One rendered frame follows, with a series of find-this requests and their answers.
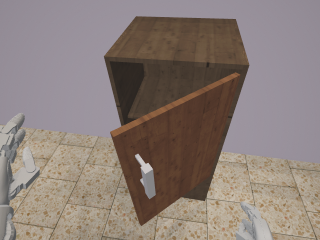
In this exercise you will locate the left robot forearm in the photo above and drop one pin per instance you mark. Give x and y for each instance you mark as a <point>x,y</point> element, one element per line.
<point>7,228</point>

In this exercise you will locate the left robot hand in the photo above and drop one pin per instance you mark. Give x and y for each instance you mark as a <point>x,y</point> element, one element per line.
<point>10,139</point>

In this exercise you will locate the cupboard door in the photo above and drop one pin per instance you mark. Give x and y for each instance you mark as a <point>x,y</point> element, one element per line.
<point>180,141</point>

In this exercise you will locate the handle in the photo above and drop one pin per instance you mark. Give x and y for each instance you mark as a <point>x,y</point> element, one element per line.
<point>147,177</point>

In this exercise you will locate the right robot hand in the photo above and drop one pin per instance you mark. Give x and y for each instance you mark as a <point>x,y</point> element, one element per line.
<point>257,230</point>

